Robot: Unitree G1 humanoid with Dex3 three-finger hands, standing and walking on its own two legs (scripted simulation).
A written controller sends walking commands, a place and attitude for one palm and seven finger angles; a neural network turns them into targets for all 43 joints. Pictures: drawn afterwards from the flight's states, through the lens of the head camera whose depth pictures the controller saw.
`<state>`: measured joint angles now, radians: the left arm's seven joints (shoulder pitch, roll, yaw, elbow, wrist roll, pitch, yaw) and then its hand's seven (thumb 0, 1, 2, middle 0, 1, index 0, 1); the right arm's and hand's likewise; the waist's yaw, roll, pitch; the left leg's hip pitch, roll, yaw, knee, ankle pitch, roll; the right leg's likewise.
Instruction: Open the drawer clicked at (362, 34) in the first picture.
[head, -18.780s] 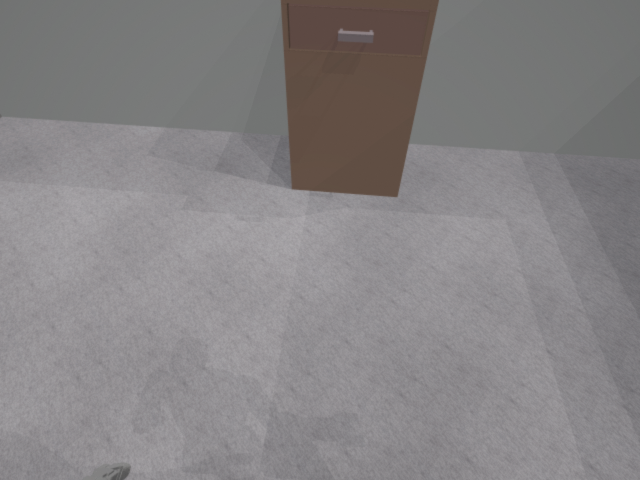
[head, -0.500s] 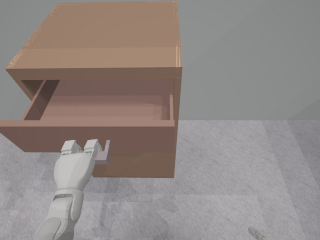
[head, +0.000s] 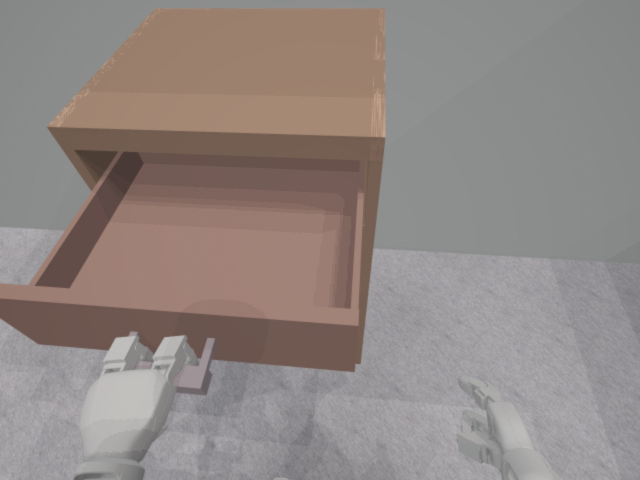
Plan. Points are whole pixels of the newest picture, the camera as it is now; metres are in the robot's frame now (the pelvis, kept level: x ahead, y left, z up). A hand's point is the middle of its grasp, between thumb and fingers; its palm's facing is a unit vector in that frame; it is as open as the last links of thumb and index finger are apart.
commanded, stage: pull the drawer open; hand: left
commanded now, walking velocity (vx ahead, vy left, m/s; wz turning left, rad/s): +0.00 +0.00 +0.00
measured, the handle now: (165, 359) +0.25 +0.22 +0.02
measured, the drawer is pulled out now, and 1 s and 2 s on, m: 0.27 0.30 0.30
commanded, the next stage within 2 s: open the thumb to release the handle in 0.26 s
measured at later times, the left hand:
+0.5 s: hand (144, 441) +0.16 +0.22 +0.00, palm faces +0.01 -0.07 -1.00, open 6.2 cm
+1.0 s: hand (145, 442) +0.16 +0.22 +0.00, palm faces +0.02 -0.10 -1.00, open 13.4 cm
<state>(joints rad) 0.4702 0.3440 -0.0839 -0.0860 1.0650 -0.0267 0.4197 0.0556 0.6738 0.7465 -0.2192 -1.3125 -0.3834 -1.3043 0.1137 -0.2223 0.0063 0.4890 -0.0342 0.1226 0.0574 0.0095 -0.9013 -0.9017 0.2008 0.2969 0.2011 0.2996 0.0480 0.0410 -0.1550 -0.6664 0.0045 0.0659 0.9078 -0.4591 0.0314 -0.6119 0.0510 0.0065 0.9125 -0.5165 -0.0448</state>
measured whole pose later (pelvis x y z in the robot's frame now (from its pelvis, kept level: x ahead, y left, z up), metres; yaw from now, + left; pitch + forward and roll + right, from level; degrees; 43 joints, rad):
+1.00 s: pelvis -0.03 -0.02 -0.01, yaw +2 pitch +12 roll +1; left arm 0.45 0.38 -0.04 -0.04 1.04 -0.09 0.45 0.00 -0.42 0.33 -0.30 -1.20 -0.33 -1.21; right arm 0.13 -0.24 -0.01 0.52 -0.04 0.13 0.01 0.01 -0.90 -0.90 0.20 0.30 0.20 0.30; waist 0.05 0.05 -0.15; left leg -0.73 0.00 0.03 0.95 -0.43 0.01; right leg -0.67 0.05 -0.03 0.97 -0.51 -0.07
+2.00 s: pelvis -0.02 +0.01 +0.02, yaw +2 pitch +5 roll +0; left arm 0.41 0.44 -0.05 -0.25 0.93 0.00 0.25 -0.01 -0.49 0.30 -0.32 -1.20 -0.39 -1.23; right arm 0.12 -0.23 0.01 0.54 -0.01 0.12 0.00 0.01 -0.90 -0.90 0.20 0.30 0.20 0.30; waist 0.08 0.08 -0.10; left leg -0.47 -0.02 0.04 0.74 -0.35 0.04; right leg -0.40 0.04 -0.01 0.73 -0.41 -0.03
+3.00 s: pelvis -0.01 +0.00 +0.04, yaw +2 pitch +1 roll -1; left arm 0.52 0.55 0.08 -0.51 0.80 0.04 0.04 -0.01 -0.49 0.30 -0.32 -1.20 -0.32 -1.20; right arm 0.13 -0.28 0.04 0.50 0.02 0.15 0.02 0.01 -0.90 -0.90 0.20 0.30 0.20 0.30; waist 0.10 0.11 -0.06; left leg -0.31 -0.01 0.03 0.58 -0.29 0.03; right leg -0.23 0.05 -0.01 0.54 -0.33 -0.04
